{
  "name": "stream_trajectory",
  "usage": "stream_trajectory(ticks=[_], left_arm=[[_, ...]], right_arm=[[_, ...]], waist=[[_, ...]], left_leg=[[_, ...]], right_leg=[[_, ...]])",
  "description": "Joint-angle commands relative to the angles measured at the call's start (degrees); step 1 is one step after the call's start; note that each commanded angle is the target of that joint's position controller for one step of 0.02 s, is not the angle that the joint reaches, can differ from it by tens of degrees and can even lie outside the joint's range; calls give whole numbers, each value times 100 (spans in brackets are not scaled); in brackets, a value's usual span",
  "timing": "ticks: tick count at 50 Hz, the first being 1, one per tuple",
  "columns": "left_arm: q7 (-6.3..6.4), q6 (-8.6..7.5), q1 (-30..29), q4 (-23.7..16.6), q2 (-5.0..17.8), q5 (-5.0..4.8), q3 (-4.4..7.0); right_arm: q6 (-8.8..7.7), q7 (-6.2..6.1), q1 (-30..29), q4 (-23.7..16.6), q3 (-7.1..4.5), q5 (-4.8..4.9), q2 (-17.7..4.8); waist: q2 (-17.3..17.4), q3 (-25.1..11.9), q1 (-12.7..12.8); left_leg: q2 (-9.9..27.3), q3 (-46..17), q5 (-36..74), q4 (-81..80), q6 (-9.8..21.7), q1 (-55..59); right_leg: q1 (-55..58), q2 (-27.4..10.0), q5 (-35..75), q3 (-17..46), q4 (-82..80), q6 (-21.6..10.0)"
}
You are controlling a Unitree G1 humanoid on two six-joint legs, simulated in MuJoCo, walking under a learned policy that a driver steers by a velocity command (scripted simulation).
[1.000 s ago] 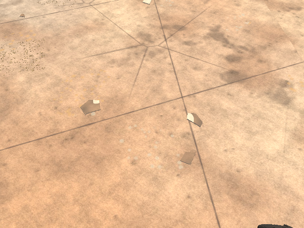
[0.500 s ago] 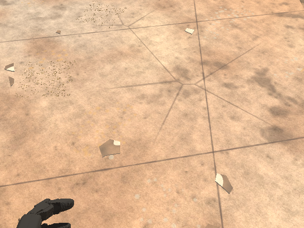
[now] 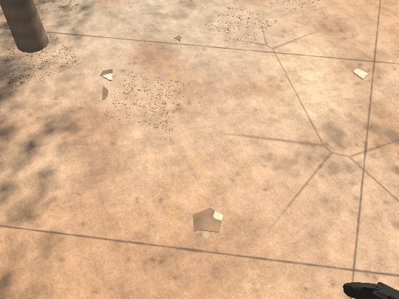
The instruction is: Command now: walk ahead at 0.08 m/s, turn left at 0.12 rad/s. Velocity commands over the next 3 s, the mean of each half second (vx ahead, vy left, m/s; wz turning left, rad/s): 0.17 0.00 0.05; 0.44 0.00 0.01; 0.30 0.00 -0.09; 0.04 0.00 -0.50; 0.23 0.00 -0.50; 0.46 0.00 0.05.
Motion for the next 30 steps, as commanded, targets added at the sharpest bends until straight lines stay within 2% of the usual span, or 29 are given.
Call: stream_trajectory(ticks=[1, 2, 3, 4, 6, 8, 9, 10, 11, 12, 13, 14, 15, 16, 17, 18, 20, 22, 23, 24, 25, 26, 27, 28, 29, 30], left_arm=[[-20, 95, 107, -309, 578, -62, 48], [38, 189, 38, -253, 585, -38, 72], [98, 277, 50, -229, 620, 15, 95], [131, 335, 153, -169, 564, 18, 90], [160, 368, 304, -46, 386, 16, 50], [157, 363, 275, 4, 288, 31, 26], [141, 354, 288, 34, 238, 60, 12], [120, 350, 241, 32, 236, 131, -1], [106, 346, 278, 28, 344, 211, 0], [142, 353, 217, -38, 681, 156, 62], [155, 369, 158, 40, 977, 65, 173], [166, 329, 129, -24, 971, 67, 178], [188, 263, 106, -22, 1012, 83, 197], [213, 196, 88, -21, 1022, 44, 216], [231, 120, 152, 14, 963, -15, 220], [234, 55, 275, 48, 874, -52, 213], [211, 4, 287, 90, 842, -150, 231], [178, 25, 90, 93, 895, -205, 258], [159, 39, 111, 111, 860, -191, 255], [139, 26, 80, 112, 725, -160, 215], [101, -13, -91, 39, 388, -102, 115], [94, -127, -154, -204, 52, -39, 23], [114, -229, -420, -348, 386, -140, 94], [73, -294, -435, -349, 620, -252, 166], [27, -336, -420, -280, 586, -273, 161], [6, -363, -439, -249, 547, -205, 167]], right_arm=[[-34, 12, 642, -93, -112, 22, -549], [-35, 20, 387, -81, -136, 34, -668], [-30, 11, 112, -85, -168, 46, -777], [-13, -3, -76, -68, -196, 16, -855], [5, -30, -199, 2, -181, -14, -738], [18, -53, -236, 115, -139, 14, -604], [29, -58, -263, 175, -116, 41, -546], [30, -53, -133, 284, -81, 64, -442], [29, -49, 131, 447, -57, 46, -354], [49, -50, 239, 476, -90, 13, -453], [60, -96, 152, 416, -109, 54, -453], [21, -138, -12, 414, -150, 99, -575], [-43, -146, -82, 403, -176, 170, -524], [-91, -134, -36, 449, -216, 196, -563], [-153, -103, 0, 460, -248, 205, -586], [-217, -70, -29, 469, -246, 225, -512], [-331, -1, -87, 496, -204, 279, -340], [-386, 45, 248, 729, -232, 249, -306], [-373, 49, 598, 927, -286, 241, -373], [-342, 34, 1077, 1114, -349, 263, -479], [-333, -15, 1683, 1247, -430, 279, -726], [-314, -39, 2161, 1274, -573, 256, -1411], [-384, 9, 2317, 1330, -518, 184, -1313], [-456, 9, 1944, 1252, -395, 176, -980], [-500, 12, 1712, 1190, -330, 147, -808], [-507, 21, 1526, 1154, -295, 152, -773]], waist=[[841, -1478, -412], [643, -1203, -340], [658, -1006, -231], [750, -915, -112], [837, -951, -72], [830, -966, -71], [807, -933, -24], [719, -861, -22], [527, -791, -96], [126, -440, -283], [-666, -151, -287], [-953, 92, -166], [-1351, 246, -130], [-1453, 373, -123], [-1409, 421, -104], [-1268, 393, -54], [-1016, 331, -67], [-884, 90, -303], [-798, -75, -429], [-660, -279, -616], [5, -458, -859], [1560, -647, -929], [1468, -515, -1022], [956, -81, -807], [765, 45, -706], [582, 146, -619]], left_leg=[[1798, -1970, 2972, -607, 1493, 2511], [1630, -1768, 2438, -753, 1299, 2078], [1521, -1599, 2018, -908, 1173, 1555], [1367, -1383, 1791, -1014, 1097, 1063], [1164, -1074, 1349, -1076, 1031, 700], [1068, -961, 628, -1046, 944, 583], [980, -896, 65, -997, 831, 469], [822, -829, -691, -979, 597, 365], [600, -725, -1881, -950, 292, 191], [301, -538, -2466, -738, 65, 61], [-121, 12, -2413, -278, -116, 260], [-286, 265, -2163, 401, -203, 310], [-394, 484, -1653, 1013, -211, 74], [-229, 356, -1523, 1444, -138, -124], [-42, 186, -1594, 1685, -40, -465], [95, 82, -1853, 1771, 57, -776], [178, 119, -1882, 986, 187, -640], [-68, 472, -901, -91, 191, 655], [-219, 584, -507, -341, 155, 1357], [-157, 453, -460, -382, 168, 2059], [505, -500, -821, -808, 371, 2806], [1728, -2603, -1267, -1468, 1061, 3714], [2320, -3800, -2013, -1848, 1698, 3478], [2210, -3437, -2262, -1867, 1607, 3302], [1915, -2865, -2084, -1935, 1384, 3135], [1742, -2422, -1563, -2024, 1214, 2975]], right_leg=[[-1534, -249, -1028, 579, 1540, 224], [-1519, -301, -784, 574, 1423, 268], [-1264, -335, -457, 578, 1217, 333], [-882, -277, -143, 490, 1040, 378], [-356, -179, 424, 355, 573, 373], [27, -135, 1098, 287, -111, 290], [315, -82, 1562, 218, -614, 218], [546, -63, 1956, 218, -1087, 122], [686, -245, 1964, 421, -1321, -26], [263, -476, 814, 618, -1488, -256], [-584, -518, -1074, 869, -1922, -555], [-902, -735, -1796, 1372, -2542, -719], [-754, -1165, -1894, 2030, -2969, -895], [-659, -1452, -1695, 2369, -3113, -1072], [-373, -1660, -1356, 2553, -3109, -1194], [13, -1708, -935, 2556, -3043, -1239], [385, -1521, -290, 2170, -2904, -1140], [-1, -1147, 324, 1542, -2624, -1017], [-247, -1011, 582, 1360, -2396, -969], [-566, -889, 773, 1186, -2023, -853], [-1154, -519, 1098, 711, -812, -560], [-2548, 131, 527, 22, 962, -165], [-3304, 98, -368, 492, 2170, -179], [-3737, -260, 2, 734, 2651, -325], [-3779, -432, 543, 735, 2676, -437], [-3744, -536, 960, 695, 2458, -464]])
Next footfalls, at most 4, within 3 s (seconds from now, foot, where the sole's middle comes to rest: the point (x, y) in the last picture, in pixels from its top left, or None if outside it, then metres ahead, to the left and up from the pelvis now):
0.22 right None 0.07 -0.15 -0.77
0.94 right None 0.46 -0.14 -0.77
1.42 left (196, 229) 0.69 0.07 -0.77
1.82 right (264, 263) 0.58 -0.17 -0.77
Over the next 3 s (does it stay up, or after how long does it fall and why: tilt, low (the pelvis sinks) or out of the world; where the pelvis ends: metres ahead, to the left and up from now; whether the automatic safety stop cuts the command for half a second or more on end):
stays up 0.82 -0.30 0.02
